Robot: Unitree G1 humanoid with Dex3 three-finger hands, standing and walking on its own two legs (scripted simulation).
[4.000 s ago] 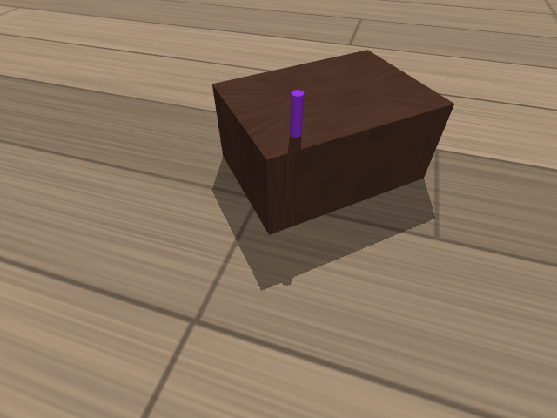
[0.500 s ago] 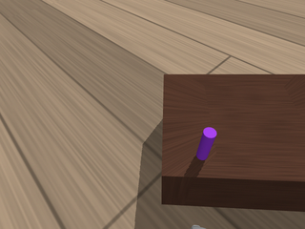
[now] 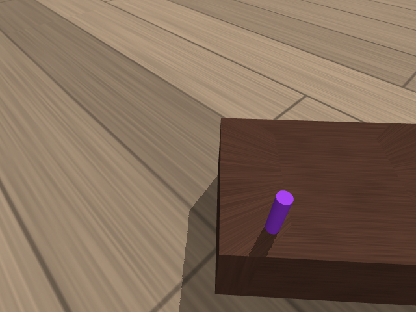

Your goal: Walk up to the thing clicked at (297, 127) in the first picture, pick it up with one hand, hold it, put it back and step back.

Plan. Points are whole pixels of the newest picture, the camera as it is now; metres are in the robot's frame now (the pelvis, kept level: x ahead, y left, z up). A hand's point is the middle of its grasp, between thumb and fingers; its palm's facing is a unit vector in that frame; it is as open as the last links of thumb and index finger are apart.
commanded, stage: walk up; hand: right
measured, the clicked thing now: (278, 213) +0.46 -0.20 -0.22
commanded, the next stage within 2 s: stand in 0.74 s
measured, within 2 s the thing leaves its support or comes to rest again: neither
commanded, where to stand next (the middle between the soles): +0.05 +0.02 m, yaw -1 degrees
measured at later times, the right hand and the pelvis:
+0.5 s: hand out of the picture +0.09 -0.26 -0.15, palm faces +0.02 +0.94 -0.33, open 7.4 cm; pelvis +0.01 +0.00 +0.01, yaw -1 degrees
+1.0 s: hand out of the picture +0.11 -0.26 -0.13, palm faces +0.03 +0.94 -0.33, open 7.4 cm; pelvis +0.02 -0.01 +0.02, yaw -1 degrees
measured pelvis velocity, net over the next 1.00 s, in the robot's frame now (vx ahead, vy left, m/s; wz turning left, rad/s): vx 0.02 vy -0.01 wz -0.02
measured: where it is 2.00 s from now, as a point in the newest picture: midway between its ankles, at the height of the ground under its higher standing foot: outside the picture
